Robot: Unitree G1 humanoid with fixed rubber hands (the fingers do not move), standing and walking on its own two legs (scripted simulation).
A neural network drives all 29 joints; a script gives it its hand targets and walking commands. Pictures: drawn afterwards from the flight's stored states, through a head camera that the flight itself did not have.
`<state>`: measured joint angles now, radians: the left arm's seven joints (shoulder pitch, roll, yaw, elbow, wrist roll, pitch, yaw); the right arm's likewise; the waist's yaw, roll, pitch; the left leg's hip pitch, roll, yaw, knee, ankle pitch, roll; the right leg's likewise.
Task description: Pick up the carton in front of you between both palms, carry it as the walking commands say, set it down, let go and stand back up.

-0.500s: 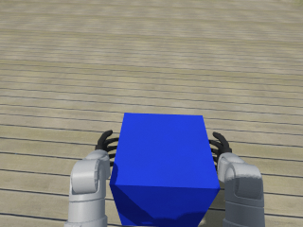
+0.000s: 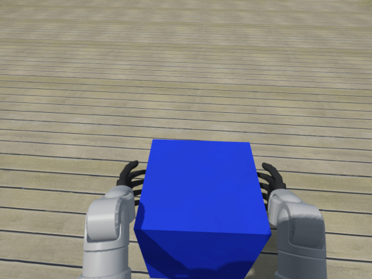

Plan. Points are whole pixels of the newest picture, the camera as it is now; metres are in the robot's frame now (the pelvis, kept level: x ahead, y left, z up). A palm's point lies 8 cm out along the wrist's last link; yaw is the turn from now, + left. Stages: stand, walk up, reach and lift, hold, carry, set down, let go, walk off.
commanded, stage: carry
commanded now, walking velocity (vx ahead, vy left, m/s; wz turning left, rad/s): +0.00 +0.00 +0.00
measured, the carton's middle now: (198, 212) +0.26 +0.00 +0.03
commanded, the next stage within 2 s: hold in 1.30 s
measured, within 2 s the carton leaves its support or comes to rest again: neither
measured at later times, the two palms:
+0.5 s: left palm (125, 218) +0.23 +0.15 +0.06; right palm (275, 221) +0.23 -0.15 +0.06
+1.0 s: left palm (131, 213) +0.25 +0.14 +0.04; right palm (273, 217) +0.25 -0.16 +0.04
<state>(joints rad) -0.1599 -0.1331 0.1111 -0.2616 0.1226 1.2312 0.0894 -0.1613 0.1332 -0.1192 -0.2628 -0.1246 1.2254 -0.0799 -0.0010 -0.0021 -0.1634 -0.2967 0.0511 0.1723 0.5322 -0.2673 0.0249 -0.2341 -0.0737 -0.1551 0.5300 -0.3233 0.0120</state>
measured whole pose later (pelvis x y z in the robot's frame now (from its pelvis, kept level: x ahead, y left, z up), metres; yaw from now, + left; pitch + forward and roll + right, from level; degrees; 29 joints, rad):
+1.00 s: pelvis -0.04 -0.01 +0.00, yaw +0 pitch +2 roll +0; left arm -0.20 -0.14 0.16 0.16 0.23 0.73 0.02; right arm -0.20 0.14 -0.18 0.16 -0.23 0.72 -0.01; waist 0.00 0.00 -0.11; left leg -0.35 0.06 0.17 0.51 -0.19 0.03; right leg -0.30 -0.06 -0.16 0.52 -0.26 -0.01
